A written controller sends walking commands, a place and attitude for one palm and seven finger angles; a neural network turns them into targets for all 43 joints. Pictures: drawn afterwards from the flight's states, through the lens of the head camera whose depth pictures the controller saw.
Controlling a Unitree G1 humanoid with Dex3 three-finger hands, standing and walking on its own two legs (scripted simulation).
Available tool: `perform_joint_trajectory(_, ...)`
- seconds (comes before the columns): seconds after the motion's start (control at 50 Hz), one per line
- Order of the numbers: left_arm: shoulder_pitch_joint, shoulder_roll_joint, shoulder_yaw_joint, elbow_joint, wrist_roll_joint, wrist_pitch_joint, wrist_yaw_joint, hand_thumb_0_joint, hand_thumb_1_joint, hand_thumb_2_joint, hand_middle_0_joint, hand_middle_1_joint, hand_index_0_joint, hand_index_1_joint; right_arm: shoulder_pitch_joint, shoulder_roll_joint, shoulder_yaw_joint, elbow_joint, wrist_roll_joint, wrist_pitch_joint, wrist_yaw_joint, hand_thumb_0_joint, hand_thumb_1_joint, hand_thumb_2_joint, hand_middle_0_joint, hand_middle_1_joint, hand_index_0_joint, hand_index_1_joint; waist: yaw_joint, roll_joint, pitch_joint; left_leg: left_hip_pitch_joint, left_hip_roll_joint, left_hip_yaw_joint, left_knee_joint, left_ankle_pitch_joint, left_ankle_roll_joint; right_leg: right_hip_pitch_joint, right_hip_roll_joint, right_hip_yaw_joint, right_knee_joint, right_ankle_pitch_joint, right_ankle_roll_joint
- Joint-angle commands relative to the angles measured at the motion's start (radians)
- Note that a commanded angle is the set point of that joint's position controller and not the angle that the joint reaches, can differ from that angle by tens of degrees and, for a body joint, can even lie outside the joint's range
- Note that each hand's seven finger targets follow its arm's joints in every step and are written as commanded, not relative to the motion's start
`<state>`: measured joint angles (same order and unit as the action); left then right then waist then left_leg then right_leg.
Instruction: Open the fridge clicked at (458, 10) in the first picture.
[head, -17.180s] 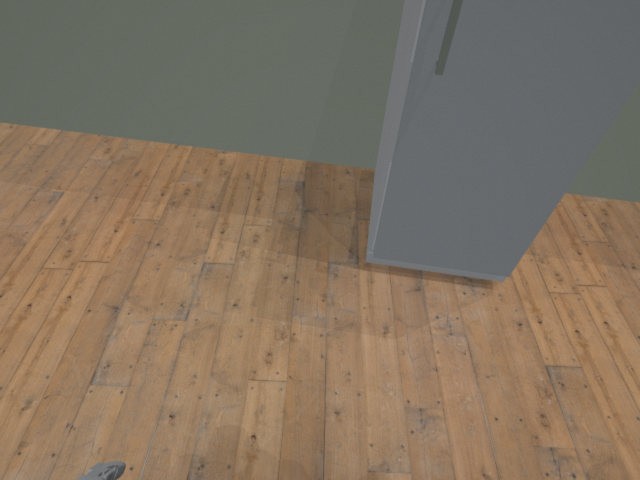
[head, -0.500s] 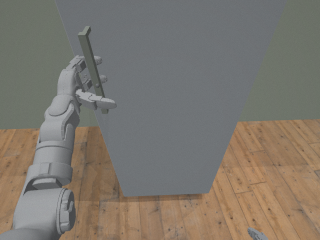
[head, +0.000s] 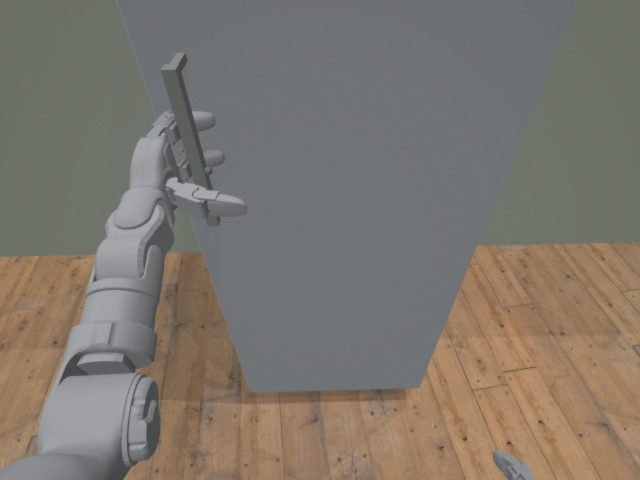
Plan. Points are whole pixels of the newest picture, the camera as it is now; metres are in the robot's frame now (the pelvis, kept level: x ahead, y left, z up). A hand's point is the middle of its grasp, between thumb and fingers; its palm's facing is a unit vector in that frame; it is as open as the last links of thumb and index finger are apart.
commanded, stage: slide the fingers in behind the handle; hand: left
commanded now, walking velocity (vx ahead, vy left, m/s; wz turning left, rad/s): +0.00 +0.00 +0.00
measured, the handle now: (198, 149) +0.48 +0.19 +0.19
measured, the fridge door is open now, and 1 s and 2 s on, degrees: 0 0 0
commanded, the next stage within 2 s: grip the handle and tug to test in 0.20 s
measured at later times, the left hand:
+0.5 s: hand (207, 170) +0.42 +0.16 +0.20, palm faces +0.08 -1.00 +0.01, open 13.2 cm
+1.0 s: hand (207, 167) +0.43 +0.16 +0.20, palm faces +0.09 -1.00 +0.01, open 5.7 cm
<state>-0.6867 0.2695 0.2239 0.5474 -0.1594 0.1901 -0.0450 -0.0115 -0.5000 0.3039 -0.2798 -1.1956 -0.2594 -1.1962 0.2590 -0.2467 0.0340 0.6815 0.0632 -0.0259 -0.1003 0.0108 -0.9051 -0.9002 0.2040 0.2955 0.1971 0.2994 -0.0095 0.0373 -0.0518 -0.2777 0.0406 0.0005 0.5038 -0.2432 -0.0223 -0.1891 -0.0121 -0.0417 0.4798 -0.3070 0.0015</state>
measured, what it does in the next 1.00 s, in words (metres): stands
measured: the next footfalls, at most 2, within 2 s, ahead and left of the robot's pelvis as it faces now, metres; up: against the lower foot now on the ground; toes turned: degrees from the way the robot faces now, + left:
none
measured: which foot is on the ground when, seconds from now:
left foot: down 0.00-1.00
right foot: down 0.00-1.00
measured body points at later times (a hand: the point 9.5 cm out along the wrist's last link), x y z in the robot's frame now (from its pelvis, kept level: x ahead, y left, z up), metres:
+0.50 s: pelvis +0.00 +0.01 +0.00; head -0.01 +0.00 +0.45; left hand +0.41 +0.21 +0.20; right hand +0.12 -0.24 -0.11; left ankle +0.01 +0.14 -0.74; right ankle -0.03 -0.12 -0.74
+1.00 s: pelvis +0.00 +0.00 +0.00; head -0.01 -0.01 +0.45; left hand +0.42 +0.22 +0.20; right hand +0.12 -0.24 -0.11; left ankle +0.01 +0.14 -0.74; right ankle -0.03 -0.12 -0.74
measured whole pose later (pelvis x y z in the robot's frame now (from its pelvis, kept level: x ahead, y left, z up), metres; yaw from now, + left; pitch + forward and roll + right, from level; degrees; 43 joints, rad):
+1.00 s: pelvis +0.00 +0.00 +0.00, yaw +0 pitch +1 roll +0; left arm -0.69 0.27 0.23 0.56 -0.16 0.18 -0.03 0.01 0.71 0.82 -0.40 -1.36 -0.38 -1.34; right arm 0.27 -0.24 0.03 0.68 0.06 -0.03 -0.09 0.01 -0.90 -0.90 0.20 0.30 0.20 0.30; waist -0.02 0.04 -0.05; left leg -0.28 0.04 0.01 0.50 -0.24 -0.02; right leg -0.19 -0.01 -0.03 0.47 -0.30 0.01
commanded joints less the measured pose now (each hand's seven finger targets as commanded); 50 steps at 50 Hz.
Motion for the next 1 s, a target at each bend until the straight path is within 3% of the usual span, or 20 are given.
perform_joint_trajectory(0.0, -0.492, 0.166, 0.024, -0.235, -0.018, -0.079, -0.01, 0.0, -0.5, 0.3, -0.3, -1.2, -0.3, -1.2, -0.068, -0.121, -0.047, -0.141, -0.006, -0.054, -0.003, 0.0, -0.9, -0.9, 0.2, 0.3, 0.2, 0.3, -0.008, -0.019, -0.297, 0.214, -0.044, 0.003, -0.017, 0.289, 0.063, -0.001, 0.032, -0.009, -0.057, 0.38, -0.019)
perform_joint_trajectory(0.06, -0.491, 0.161, 0.022, -0.24, -0.021, -0.085, -0.012, 0.0, -0.5, 0.3, -0.3, -1.2, -0.3, -1.2, -0.072, -0.118, -0.046, -0.14, -0.005, -0.055, -0.003, 0.0, -0.9, -0.9, 0.2, 0.3, 0.2, 0.3, -0.012, -0.053, -0.282, 0.206, -0.042, 0.007, -0.021, 0.295, 0.065, 0.005, 0.032, -0.009, -0.055, 0.404, -0.017)
perform_joint_trajectory(0.1, -0.462, 0.194, 0.052, -0.234, -0.023, -0.088, -0.013, 0.0, -0.5, 0.3, -0.3, -1.2, -0.3, -1.2, -0.072, -0.123, -0.047, -0.143, -0.006, -0.055, -0.002, 0.0, -0.9, -0.9, 0.2, 0.3, 0.2, 0.3, -0.001, -0.049, -0.287, 0.199, -0.043, 0.009, -0.022, 0.287, 0.064, 0.015, 0.032, -0.01, -0.056, 0.393, -0.016)
perform_joint_trajectory(0.16, -0.479, 0.181, 0.045, -0.262, -0.02, -0.09, -0.011, 0.0, -0.5, 0.3, -0.3, -1.2, -0.3, -1.2, -0.075, -0.116, -0.047, -0.147, -0.006, -0.057, 0.0, 0.0, -0.9, -0.9, 0.2, 0.3, 0.2, 0.3, -0.002, -0.015, -0.291, 0.215, -0.041, 0.006, -0.024, 0.301, 0.062, 0.008, 0.032, -0.009, -0.055, 0.397, -0.02)
perform_joint_trajectory(0.2, -0.432, 0.204, 0.068, -0.261, -0.023, -0.089, -0.01, 0.0, -0.5, 0.3, -0.3, -1.2, -0.3, -1.2, -0.077, -0.123, -0.048, -0.152, -0.006, -0.056, 0.0, 0.0, -0.9, -0.9, 0.2, 0.3, 0.2, 0.3, 0.008, -0.055, -0.298, 0.205, -0.041, 0.011, -0.024, 0.306, 0.065, 0.029, 0.034, -0.01, -0.055, 0.405, -0.018)
perform_joint_trajectory(0.28, -0.448, 0.174, 0.041, -0.263, -0.022, -0.078, -0.011, 0.0, -0.5, 0.3, -0.3, -1.2, -0.3, -1.2, -0.081, -0.116, -0.045, -0.152, -0.003, -0.054, -0.001, 0.0, -0.9, -0.9, 0.2, 0.3, 0.2, 0.3, -0.001, -0.03, -0.268, 0.202, -0.038, 0.009, -0.032, 0.282, 0.059, 0.005, 0.034, -0.011, -0.06, 0.375, -0.019)
perform_joint_trajectory(0.34, -0.489, 0.154, 0.014, -0.264, -0.018, -0.071, -0.001, 0.0, -0.36, 0.36, -0.315, -1.22, -0.315, -1.22, -0.08, -0.117, -0.045, -0.146, -0.002, -0.055, -0.002, 0.0, -0.9, -0.9, 0.2, 0.3, 0.2, 0.3, -0.015, -0.026, -0.251, 0.211, -0.036, 0.005, -0.033, 0.267, 0.061, -0.019, 0.035, -0.012, -0.067, 0.349, -0.018)
perform_joint_trajectory(0.4, -0.473, 0.186, 0.043, -0.244, -0.011, -0.065, 0.007, 0.0, -0.22, 0.42, -0.33, -1.24, -0.33, -1.24, -0.069, -0.125, -0.048, -0.139, -0.006, -0.052, -0.004, 0.0, -0.9, -0.9, 0.2, 0.3, 0.2, 0.3, -0.009, -0.036, -0.268, 0.212, -0.034, 0.004, -0.032, 0.276, 0.06, -0.009, 0.036, -0.013, -0.068, 0.348, -0.018)
perform_joint_trajectory(0.44, -0.509, 0.145, 0.004, -0.255, -0.01, -0.063, 0.002, 0.0, -0.127, 0.46, -0.34, -1.253, -0.34, -1.253, -0.075, -0.117, -0.046, -0.142, -0.005, -0.051, -0.004, 0.0, -0.9, -0.9, 0.2, 0.3, 0.2, 0.3, -0.019, -0.016, -0.264, 0.216, -0.037, 0.006, -0.032, 0.276, 0.06, -0.019, 0.032, -0.009, -0.068, 0.353, -0.018)
perform_joint_trajectory(0.5, -0.461, 0.194, 0.054, -0.237, -0.009, -0.066, 0.006, 0.0, 0.013, 0.52, -0.355, -1.273, -0.355, -1.273, -0.07, -0.123, -0.048, -0.141, -0.01, -0.049, -0.003, 0.0, -0.9, -0.9, 0.2, 0.3, 0.2, 0.3, -0.001, -0.022, -0.281, 0.211, -0.037, 0.006, -0.032, 0.28, 0.061, -0.001, 0.035, -0.01, -0.068, 0.351, -0.02)
perform_joint_trajectory(0.54, -0.502, 0.163, 0.019, -0.238, -0.013, -0.066, 0.0, 0.0, 0.107, 0.56, -0.365, -1.287, -0.365, -1.287, -0.074, -0.119, -0.044, -0.141, -0.006, -0.05, -0.005, 0.0, -0.9, -0.9, 0.2, 0.3, 0.2, 0.3, -0.016, -0.032, -0.261, 0.201, -0.037, 0.004, -0.036, 0.259, 0.061, -0.013, 0.032, -0.009, -0.071, 0.34, -0.017)
perform_joint_trajectory(0.66, -0.534, 0.134, -0.008, -0.232, -0.009, -0.07, 0.004, 0.0, 0.387, 0.68, -0.395, -1.327, -0.395, -1.327, -0.066, -0.117, -0.046, -0.137, -0.006, -0.053, -0.003, 0.0, -0.9, -0.9, 0.2, 0.3, 0.2, 0.3, -0.024, 0.0, -0.267, 0.221, -0.035, -0.001, -0.03, 0.266, 0.058, -0.033, 0.034, -0.012, -0.067, 0.333, -0.021)
perform_joint_trajectory(0.7, -0.474, 0.16, 0.022, -0.216, -0.011, -0.07, 0.004, 0.0, 0.48, 0.72, -0.405, -1.34, -0.405, -1.34, -0.062, -0.124, -0.049, -0.139, -0.007, -0.052, -0.002, 0.0, -0.9, -0.9, 0.2, 0.3, 0.2, 0.3, -0.009, -0.042, -0.286, 0.213, -0.036, -0.001, -0.028, 0.283, 0.061, -0.008, 0.037, -0.014, -0.064, 0.352, -0.02)
perform_joint_trajectory(0.72, -0.502, 0.166, 0.023, -0.235, -0.012, -0.074, 0.002, 0.0, 0.527, 0.74, -0.41, -1.347, -0.41, -1.347, -0.065, -0.121, -0.047, -0.138, -0.007, -0.051, -0.002, 0.0, -0.9, -0.9, 0.2, 0.3, 0.2, 0.3, -0.014, -0.013, -0.281, 0.215, -0.036, 0.002, -0.03, 0.284, 0.06, -0.008, 0.033, -0.01, -0.066, 0.358, -0.02)
perform_joint_trajectory(0.76, -0.513, 0.145, 0.006, -0.217, -0.014, -0.073, -0.001, 0.0, 0.62, 0.78, -0.42, -1.36, -0.42, -1.36, -0.066, -0.118, -0.046, -0.137, -0.006, -0.051, -0.003, 0.0, -0.9, -0.9, 0.2, 0.3, 0.2, 0.3, -0.021, -0.036, -0.261, 0.207, -0.036, 0.0, -0.031, 0.262, 0.059, -0.022, 0.034, -0.012, -0.068, 0.341, -0.019)
perform_joint_trajectory(0.8, -0.488, 0.166, 0.026, -0.192, -0.016, -0.073, -0.003, 0.0, 0.713, 0.82, -0.43, -1.373, -0.43, -1.373, -0.061, -0.126, -0.049, -0.134, -0.006, -0.05, -0.005, 0.0, -0.9, -0.9, 0.2, 0.3, 0.2, 0.3, -0.017, -0.065, -0.258, 0.199, -0.036, 0.003, -0.029, 0.26, 0.063, -0.016, 0.036, -0.013, -0.072, 0.34, -0.016)
perform_joint_trajectory(0.82, -0.52, 0.165, 0.016, -0.212, -0.015, -0.076, -0.006, 0.0, 0.76, 0.84, -0.435, -1.38, -0.435, -1.38, -0.065, -0.124, -0.046, -0.138, -0.006, -0.05, -0.005, 0.0, -0.9, -0.9, 0.2, 0.3, 0.2, 0.3, -0.018, -0.027, -0.262, 0.199, -0.037, 0.001, -0.032, 0.258, 0.061, -0.017, 0.032, -0.01, -0.069, 0.338, -0.018)
perform_joint_trajectory(0.88, -0.491, 0.155, 0.02, -0.213, -0.013, -0.078, -0.006, 0.0, 0.9, 0.9, -0.45, -1.4, -0.45, -1.4, -0.063, -0.119, -0.048, -0.14, -0.006, -0.052, -0.002, 0.0, -0.9, -0.9, 0.2, 0.3, 0.2, 0.3, -0.011, -0.028, -0.275, 0.208, -0.038, 0.003, -0.027, 0.278, 0.06, -0.014, 0.035, -0.012, -0.063, 0.356, -0.02)
perform_joint_trajectory(0.94, -0.497, 0.146, 0.007, -0.239, -0.013, -0.083, -0.004, 0.0, 0.9, 0.9, -0.45, -1.4, -0.45, -1.4, -0.065, -0.118, -0.049, -0.143, -0.005, -0.054, 0.001, 0.0, -0.9, -0.9, 0.2, 0.3, 0.2, 0.3, -0.013, -0.005, -0.288, 0.218, -0.037, 0.001, -0.024, 0.289, 0.059, -0.009, 0.034, -0.012, -0.06, 0.364, -0.021)
perform_joint_trajectory(0.98, -0.506, 0.12, -0.017, -0.238, -0.014, -0.079, -0.006, 0.0, 0.9, 0.9, -0.45, -1.4, -0.45, -1.4, -0.063, -0.118, -0.049, -0.141, -0.004, -0.054, 0.001, 0.0, -0.9, -0.9, 0.2, 0.3, 0.2, 0.3, -0.022, -0.027, -0.276, 0.221, -0.036, -0.001, -0.024, 0.286, 0.059, -0.023, 0.036, -0.015, -0.061, 0.362, -0.02)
